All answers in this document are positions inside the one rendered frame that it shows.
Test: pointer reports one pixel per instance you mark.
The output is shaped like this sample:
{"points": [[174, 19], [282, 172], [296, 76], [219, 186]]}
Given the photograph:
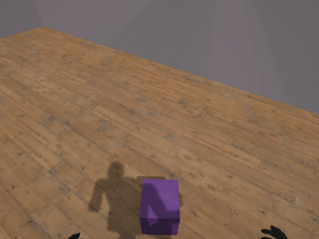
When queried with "carton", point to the carton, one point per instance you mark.
{"points": [[159, 211]]}

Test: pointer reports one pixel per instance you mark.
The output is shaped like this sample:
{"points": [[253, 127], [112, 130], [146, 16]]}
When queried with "robot right hand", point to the robot right hand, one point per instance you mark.
{"points": [[274, 232]]}

